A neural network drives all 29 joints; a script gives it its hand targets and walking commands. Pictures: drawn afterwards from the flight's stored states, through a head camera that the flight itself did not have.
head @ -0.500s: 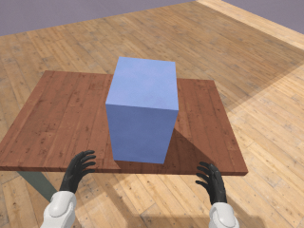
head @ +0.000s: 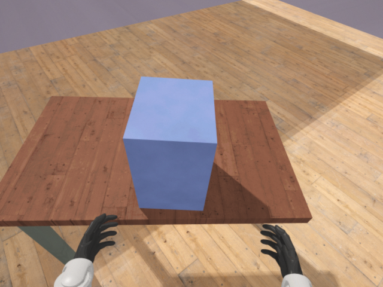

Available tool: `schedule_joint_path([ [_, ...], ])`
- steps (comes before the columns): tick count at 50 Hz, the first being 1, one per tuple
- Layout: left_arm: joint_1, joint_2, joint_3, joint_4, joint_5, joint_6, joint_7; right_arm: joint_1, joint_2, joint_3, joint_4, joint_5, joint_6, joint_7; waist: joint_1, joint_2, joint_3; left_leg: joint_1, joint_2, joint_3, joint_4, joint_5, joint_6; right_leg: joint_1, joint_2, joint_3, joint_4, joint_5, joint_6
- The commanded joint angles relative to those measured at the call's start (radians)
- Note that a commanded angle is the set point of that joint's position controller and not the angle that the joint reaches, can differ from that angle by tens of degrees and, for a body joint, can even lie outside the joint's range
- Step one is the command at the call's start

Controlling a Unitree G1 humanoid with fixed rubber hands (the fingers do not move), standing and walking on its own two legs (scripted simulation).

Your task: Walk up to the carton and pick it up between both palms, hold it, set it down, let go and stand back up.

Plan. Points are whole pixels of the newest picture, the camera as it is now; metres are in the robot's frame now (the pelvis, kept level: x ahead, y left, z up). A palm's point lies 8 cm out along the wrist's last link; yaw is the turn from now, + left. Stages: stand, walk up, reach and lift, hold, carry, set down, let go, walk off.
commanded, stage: set down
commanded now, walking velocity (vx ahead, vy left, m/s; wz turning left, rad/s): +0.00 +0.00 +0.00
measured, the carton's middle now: (173, 147) +0.42 +0.07 +0.04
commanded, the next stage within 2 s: let go in 0.40 s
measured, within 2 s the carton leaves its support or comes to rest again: neither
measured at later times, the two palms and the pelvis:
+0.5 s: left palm (83, 269) +0.16 +0.23 -0.07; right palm (297, 281) +0.17 -0.22 -0.07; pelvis +0.00 +0.00 +0.00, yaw +0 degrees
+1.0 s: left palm (91, 269) +0.16 +0.22 -0.08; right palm out of the picture +0.15 -0.23 -0.08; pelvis -0.01 +0.00 +0.00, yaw -1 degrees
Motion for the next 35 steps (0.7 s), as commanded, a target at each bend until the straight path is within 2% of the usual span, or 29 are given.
schedule_joint_path([
  [1, -0.103, 0.084, 0.022, -0.048, 0.006, -0.003, -0.003, -0.073, -0.051, -0.006, -0.077, -0.021, 0.007, 0.005, -0.006, 0.023, -0.031, 0.12, -0.033, 0.017, 0.003, 0.256, -0.015, -0.192, -0.003, -0.017, -0.083, 0.029, -0.023],
  [6, -0.083, 0.095, 0.05, -0.02, 0.037, 0.022, -0.016, -0.064, -0.076, -0.008, -0.026, -0.028, 0.004, -0.002, -0.004, 0.034, -0.072, 0.161, -0.035, 0.021, 0.016, 0.321, -0.024, -0.175, 0.004, -0.02, -0.069, 0.124, -0.014],
  [11, -0.07, 0.095, 0.056, -0.003, 0.045, 0.03, -0.022, -0.072, -0.091, -0.015, 0.015, -0.033, -0.021, 0.002, -0.006, 0.03, -0.101, 0.194, -0.039, 0.029, 0.035, 0.367, -0.031, -0.188, 0.014, -0.027, -0.065, 0.163, -0.013],
  [22, -0.072, 0.104, 0.047, 0.04, 0.058, 0.062, -0.02, -0.09, -0.123, -0.045, 0.095, -0.078, 0.001, 0.023, -0.024, 0.026, -0.04, 0.159, -0.038, 0.024, 0.023, 0.293, -0.03, -0.214, 0.017, -0.031, -0.061, 0.11, -0.01],
  [35, -0.073, 0.095, 0.036, 0.055, 0.057, 0.065, -0.002, -0.117, -0.142, -0.071, 0.133, -0.091, -0.019, 0.048, -0.029, 0.025, -0.083, 0.158, -0.036, 0.019, 0.033, 0.283, -0.031, -0.229, 0.018, -0.029, -0.037, 0.131, -0.01],
])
